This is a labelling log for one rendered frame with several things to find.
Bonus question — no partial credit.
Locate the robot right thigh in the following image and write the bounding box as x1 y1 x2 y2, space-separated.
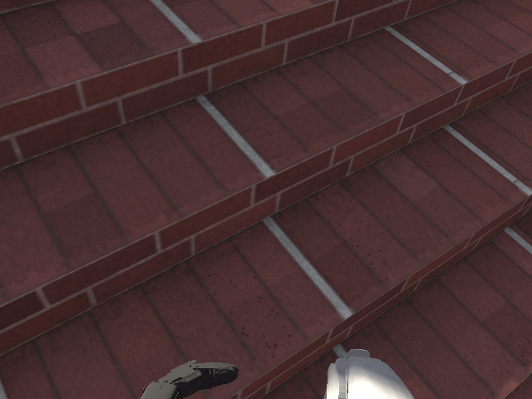
327 356 415 399

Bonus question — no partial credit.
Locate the left robot hand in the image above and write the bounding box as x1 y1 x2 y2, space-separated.
140 360 239 399

